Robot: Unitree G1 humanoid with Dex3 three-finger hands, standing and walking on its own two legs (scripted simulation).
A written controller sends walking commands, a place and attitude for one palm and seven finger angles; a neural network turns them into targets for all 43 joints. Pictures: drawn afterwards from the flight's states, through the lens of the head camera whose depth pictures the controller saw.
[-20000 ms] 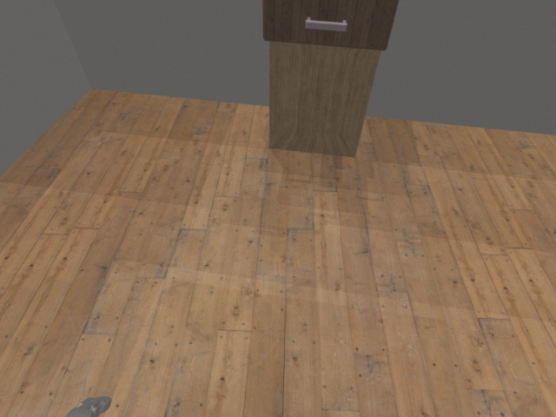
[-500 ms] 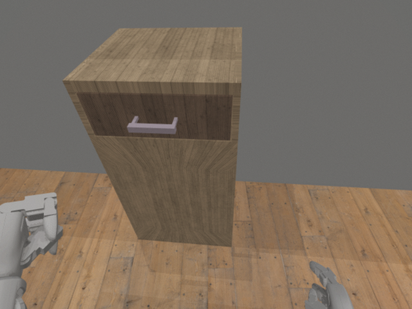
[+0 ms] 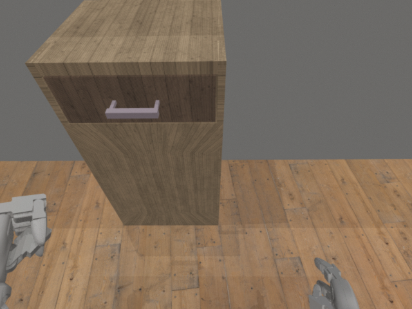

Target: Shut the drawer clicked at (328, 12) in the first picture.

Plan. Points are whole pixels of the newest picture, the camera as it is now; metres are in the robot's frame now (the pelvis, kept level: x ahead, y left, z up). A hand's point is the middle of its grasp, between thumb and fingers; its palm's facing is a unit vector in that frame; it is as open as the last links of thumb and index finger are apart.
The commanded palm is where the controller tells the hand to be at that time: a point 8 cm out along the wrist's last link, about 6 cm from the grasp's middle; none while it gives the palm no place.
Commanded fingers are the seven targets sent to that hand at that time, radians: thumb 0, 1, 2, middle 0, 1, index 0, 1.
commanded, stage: step back with the hand held close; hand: left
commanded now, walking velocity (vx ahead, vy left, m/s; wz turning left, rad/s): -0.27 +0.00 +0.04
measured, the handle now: (134, 108) +0.60 +0.24 +0.04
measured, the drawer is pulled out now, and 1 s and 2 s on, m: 0.00 0.00 0.00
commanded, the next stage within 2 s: stop stepping back and stand still in 1.58 s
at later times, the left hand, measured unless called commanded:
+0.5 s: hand (4, 286) +0.13 +0.25 +0.15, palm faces +0.39 -0.80 -0.46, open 3.3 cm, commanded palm +0.06 +0.29 +0.17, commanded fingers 0.00 0.90 0.90 -1.40 -1.60 -1.40 -1.60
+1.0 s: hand out of the picture +0.07 +0.25 +0.17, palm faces +0.41 -0.74 -0.52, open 3.2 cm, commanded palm -0.01 +0.29 +0.17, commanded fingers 0.00 0.90 0.90 -1.40 -1.60 -1.40 -1.60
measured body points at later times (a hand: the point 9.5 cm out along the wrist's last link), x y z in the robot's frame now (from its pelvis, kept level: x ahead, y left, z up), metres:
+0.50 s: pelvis -0.06 +0.01 -0.02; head -0.04 +0.02 +0.43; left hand +0.10 +0.29 +0.18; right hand +0.12 -0.22 -0.09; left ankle -0.01 +0.08 -0.74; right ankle +0.02 -0.12 -0.74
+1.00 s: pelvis -0.12 +0.00 -0.03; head -0.10 +0.02 +0.42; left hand +0.04 +0.28 +0.19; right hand +0.05 -0.24 -0.10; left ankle -0.01 +0.08 -0.74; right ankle -0.08 -0.13 -0.72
